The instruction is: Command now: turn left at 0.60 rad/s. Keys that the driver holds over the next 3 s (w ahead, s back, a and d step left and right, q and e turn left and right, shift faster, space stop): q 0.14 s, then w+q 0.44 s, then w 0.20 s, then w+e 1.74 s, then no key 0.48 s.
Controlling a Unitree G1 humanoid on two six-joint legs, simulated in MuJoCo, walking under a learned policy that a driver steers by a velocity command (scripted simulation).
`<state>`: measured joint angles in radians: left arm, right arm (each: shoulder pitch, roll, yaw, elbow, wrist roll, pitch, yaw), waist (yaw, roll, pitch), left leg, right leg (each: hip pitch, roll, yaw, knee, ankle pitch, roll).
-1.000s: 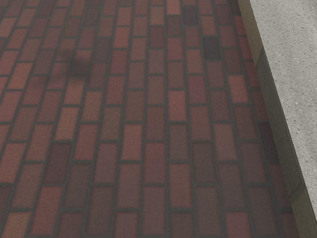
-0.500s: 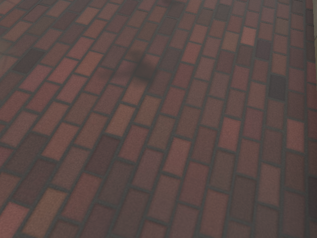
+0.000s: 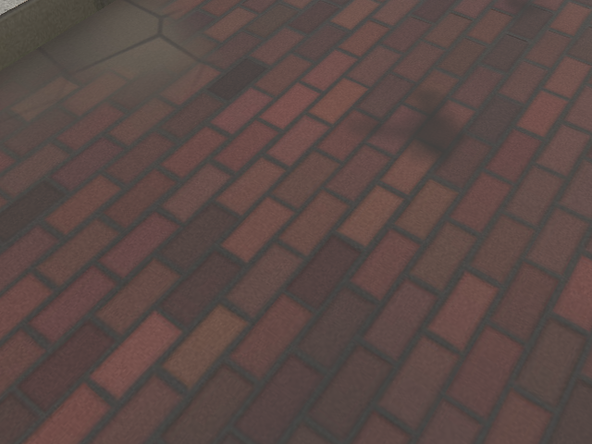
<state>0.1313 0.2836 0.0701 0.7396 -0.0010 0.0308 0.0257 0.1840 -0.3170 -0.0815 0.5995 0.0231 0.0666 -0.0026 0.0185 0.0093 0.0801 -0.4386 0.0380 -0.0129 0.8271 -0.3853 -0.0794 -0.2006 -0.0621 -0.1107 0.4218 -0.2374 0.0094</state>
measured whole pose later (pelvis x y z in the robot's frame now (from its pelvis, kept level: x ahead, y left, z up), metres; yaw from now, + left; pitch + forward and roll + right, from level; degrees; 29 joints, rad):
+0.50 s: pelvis +0.07 +0.04 +0.00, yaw +17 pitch +2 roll -1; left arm 0.08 0.32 0.08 0.74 -0.02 -0.08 -0.03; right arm 0.33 -0.31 -0.06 0.65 0.02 -0.02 -0.01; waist -0.05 -0.02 0.00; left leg -0.18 -0.08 -0.21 0.41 -0.26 0.06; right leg -0.43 0.01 0.08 0.57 -0.22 0.04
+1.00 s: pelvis +0.29 +0.13 -0.01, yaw +22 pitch +3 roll -1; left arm 0.50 0.28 0.05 0.89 -0.03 -0.05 0.00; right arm 0.01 -0.26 -0.02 0.57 0.02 -0.09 0.04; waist 0.13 0.02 0.03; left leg -0.49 0.01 -0.03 0.49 -0.06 0.02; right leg 0.06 -0.02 0.04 0.32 -0.42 0.02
